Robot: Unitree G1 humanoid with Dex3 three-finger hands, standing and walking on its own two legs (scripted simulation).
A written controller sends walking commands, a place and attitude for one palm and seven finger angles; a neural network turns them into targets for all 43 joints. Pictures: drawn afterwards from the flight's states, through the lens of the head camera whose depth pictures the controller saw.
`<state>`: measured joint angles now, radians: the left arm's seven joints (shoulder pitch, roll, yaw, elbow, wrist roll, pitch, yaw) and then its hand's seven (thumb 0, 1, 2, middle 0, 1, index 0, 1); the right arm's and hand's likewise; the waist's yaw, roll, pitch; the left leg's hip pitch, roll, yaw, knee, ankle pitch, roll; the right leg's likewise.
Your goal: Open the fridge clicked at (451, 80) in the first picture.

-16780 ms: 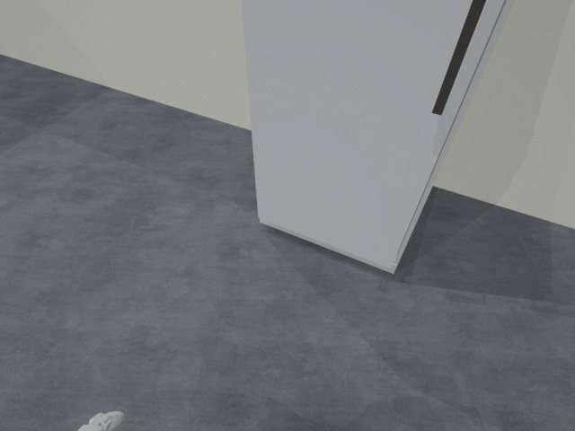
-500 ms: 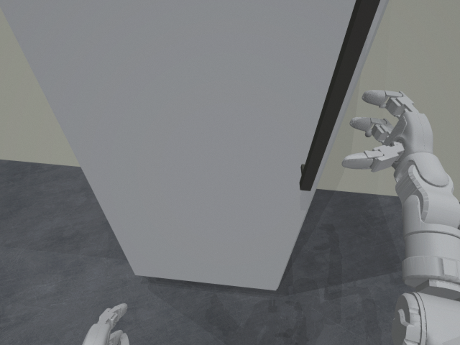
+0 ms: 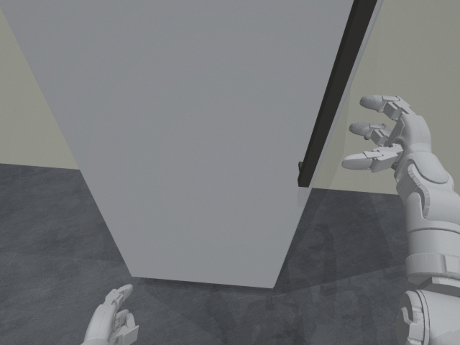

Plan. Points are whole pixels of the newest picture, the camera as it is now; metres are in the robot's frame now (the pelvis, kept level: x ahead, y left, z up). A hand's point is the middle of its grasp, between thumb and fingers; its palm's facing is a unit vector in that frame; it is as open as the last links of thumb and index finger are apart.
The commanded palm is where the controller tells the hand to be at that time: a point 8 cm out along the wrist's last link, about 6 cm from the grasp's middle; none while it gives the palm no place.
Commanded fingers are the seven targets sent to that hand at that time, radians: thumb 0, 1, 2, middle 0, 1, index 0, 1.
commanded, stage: move the hooked fingers beside the handle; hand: right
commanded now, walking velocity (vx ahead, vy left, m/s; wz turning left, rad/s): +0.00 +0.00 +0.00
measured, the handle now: (327, 97) +0.48 -0.12 +0.23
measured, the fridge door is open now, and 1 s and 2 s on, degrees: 0 0 0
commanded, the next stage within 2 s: feel for the door with the fingertips in 1.90 s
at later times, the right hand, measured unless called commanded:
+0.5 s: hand (367, 125) +0.43 -0.19 +0.21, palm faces +0.00 +1.00 +0.02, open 14.0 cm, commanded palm +0.40 -0.24 +0.20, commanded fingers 0.00 0.50 -0.30 0.30 1.20 0.30 1.20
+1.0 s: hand (365, 142) +0.42 -0.20 +0.18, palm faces +0.02 +1.00 +0.01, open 14.0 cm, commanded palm +0.40 -0.24 +0.20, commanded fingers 0.00 0.50 -0.30 0.30 1.20 0.30 1.20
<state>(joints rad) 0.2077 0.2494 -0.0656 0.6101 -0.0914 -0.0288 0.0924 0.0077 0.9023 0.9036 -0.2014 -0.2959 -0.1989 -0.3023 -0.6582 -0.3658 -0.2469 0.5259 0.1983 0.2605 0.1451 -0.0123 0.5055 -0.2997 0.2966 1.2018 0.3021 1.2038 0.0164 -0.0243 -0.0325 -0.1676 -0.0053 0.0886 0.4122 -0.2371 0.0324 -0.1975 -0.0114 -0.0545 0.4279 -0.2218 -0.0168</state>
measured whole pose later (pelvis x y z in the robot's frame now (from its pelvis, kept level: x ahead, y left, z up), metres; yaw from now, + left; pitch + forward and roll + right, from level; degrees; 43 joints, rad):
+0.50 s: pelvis +0.01 +0.00 +0.00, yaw +1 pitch +1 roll +0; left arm 0.31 0.27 -0.04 0.65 -0.10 -0.04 0.09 0.01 0.90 0.90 -0.20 -0.30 -0.20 -0.30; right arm -0.69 -0.40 -0.29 0.61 0.21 0.17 0.21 -0.01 0.50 -0.30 0.29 1.20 0.30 1.20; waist 0.03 -0.02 -0.05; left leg -0.18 -0.01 0.07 0.42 -0.25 0.03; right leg -0.21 -0.02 -0.07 0.44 -0.24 -0.02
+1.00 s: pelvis +0.01 -0.01 +0.00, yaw +0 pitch +1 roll +0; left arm 0.24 0.26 -0.05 0.60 -0.09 -0.02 0.09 0.01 0.90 0.90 -0.20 -0.30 -0.20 -0.30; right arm -0.62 -0.35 -0.24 0.50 0.21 0.24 0.17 -0.01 0.50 -0.30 0.29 1.20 0.30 1.20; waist 0.01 -0.03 -0.04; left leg -0.18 0.00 0.08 0.42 -0.25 0.02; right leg -0.21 0.00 -0.06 0.44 -0.25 -0.03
